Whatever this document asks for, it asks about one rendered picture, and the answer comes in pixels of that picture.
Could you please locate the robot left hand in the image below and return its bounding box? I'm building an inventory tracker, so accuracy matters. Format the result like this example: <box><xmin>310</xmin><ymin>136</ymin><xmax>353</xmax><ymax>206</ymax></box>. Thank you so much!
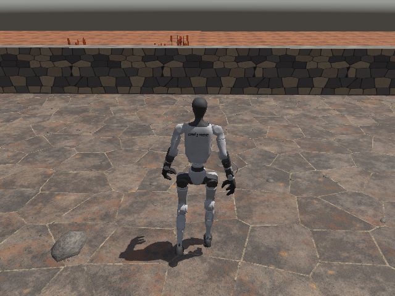
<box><xmin>162</xmin><ymin>168</ymin><xmax>176</xmax><ymax>180</ymax></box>

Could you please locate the robot right forearm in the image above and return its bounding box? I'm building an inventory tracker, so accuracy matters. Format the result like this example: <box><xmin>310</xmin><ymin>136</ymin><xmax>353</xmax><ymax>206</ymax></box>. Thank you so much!
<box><xmin>222</xmin><ymin>151</ymin><xmax>235</xmax><ymax>181</ymax></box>

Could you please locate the robot head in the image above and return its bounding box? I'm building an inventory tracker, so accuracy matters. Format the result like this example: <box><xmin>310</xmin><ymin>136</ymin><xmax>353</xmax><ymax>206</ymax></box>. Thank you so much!
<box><xmin>188</xmin><ymin>97</ymin><xmax>209</xmax><ymax>127</ymax></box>

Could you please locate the robot left forearm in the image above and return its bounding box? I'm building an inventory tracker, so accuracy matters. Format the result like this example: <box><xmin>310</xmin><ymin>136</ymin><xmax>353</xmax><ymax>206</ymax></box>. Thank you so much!
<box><xmin>163</xmin><ymin>147</ymin><xmax>175</xmax><ymax>170</ymax></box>

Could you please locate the right robot upper arm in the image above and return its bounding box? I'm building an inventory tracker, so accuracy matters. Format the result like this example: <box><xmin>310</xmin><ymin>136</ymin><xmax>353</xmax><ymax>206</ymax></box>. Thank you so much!
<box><xmin>212</xmin><ymin>125</ymin><xmax>228</xmax><ymax>160</ymax></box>

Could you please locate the robot right hand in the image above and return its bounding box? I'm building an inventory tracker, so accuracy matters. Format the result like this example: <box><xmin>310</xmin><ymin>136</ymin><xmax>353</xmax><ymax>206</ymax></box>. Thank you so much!
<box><xmin>222</xmin><ymin>179</ymin><xmax>236</xmax><ymax>195</ymax></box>

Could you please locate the left robot upper arm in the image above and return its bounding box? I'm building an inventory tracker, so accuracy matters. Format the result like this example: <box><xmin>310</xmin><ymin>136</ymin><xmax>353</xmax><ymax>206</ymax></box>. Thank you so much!
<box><xmin>168</xmin><ymin>123</ymin><xmax>186</xmax><ymax>157</ymax></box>

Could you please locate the humanoid robot torso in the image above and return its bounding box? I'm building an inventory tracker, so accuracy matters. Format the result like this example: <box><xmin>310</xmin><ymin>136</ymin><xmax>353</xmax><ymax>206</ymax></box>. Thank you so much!
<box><xmin>184</xmin><ymin>123</ymin><xmax>213</xmax><ymax>185</ymax></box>

